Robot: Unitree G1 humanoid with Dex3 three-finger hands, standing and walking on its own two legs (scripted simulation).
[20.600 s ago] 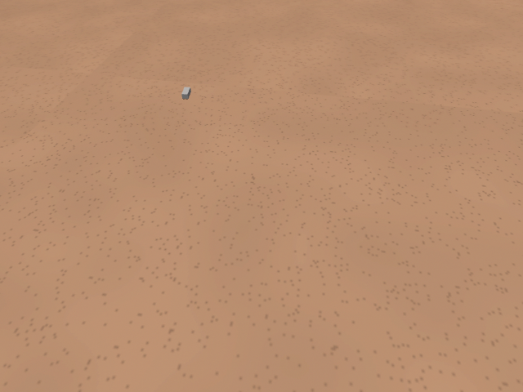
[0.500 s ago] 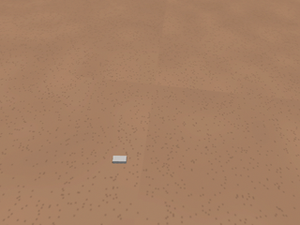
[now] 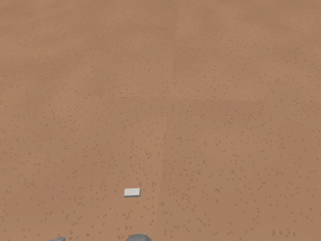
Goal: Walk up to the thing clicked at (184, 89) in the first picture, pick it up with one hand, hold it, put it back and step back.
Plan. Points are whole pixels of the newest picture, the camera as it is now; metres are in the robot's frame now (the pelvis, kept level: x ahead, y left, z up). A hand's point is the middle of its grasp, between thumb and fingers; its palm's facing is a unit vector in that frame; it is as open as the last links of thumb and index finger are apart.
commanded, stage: walk up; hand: left
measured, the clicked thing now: (132, 192) +0.49 +0.25 -0.75
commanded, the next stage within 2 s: none
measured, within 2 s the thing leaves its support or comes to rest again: neither
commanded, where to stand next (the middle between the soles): +0.12 +0.00 m, yaw +2 degrees
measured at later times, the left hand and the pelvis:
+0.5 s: hand out of the picture +0.10 +0.28 -0.15, palm faces +0.01 -0.94 -0.35, open 7.4 cm; pelvis +0.03 +0.01 +0.01, yaw +1 degrees
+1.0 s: hand out of the picture +0.08 +0.27 -0.15, palm faces -0.01 -0.95 -0.32, open 7.4 cm; pelvis +0.03 +0.01 +0.02, yaw +1 degrees
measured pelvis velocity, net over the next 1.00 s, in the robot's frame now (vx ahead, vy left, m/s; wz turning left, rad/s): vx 0.03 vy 0.01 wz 0.01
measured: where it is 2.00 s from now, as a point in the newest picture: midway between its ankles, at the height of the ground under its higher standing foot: outside the picture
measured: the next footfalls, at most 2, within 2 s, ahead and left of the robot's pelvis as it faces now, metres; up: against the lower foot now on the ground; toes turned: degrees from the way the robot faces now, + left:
left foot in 0.12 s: +0.12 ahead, +0.13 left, +0.00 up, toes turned +2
right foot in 1.90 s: +0.14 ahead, -0.11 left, +0.00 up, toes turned +4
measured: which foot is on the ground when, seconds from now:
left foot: up 0.00-0.10, down 0.12-1.00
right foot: down 0.00-1.00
